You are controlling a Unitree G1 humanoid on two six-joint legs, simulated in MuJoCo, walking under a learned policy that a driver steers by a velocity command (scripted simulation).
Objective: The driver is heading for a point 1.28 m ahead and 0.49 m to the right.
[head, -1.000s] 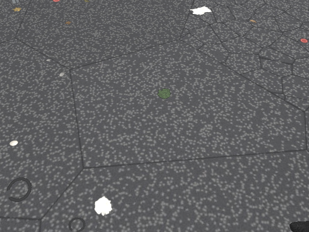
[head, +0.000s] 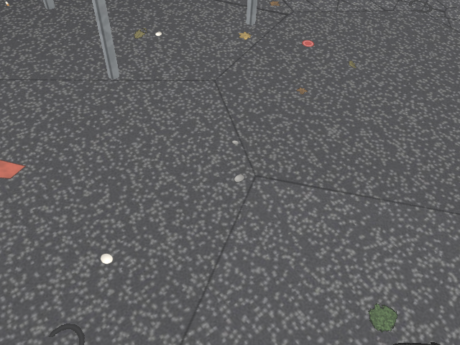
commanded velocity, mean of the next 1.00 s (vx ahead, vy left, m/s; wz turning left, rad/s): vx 0.01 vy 0.00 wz -0.72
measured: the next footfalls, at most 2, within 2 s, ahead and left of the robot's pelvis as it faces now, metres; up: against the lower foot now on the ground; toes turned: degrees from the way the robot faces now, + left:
right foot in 0.20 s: +0.04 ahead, -0.15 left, +0.00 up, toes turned -15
left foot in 0.68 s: +0.17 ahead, +0.01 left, +0.00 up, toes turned -47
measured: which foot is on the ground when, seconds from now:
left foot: down 0.00-0.20, up 0.22-0.66, down 0.68-1.00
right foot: up 0.00-0.18, down 0.20-0.68, up 0.70-1.00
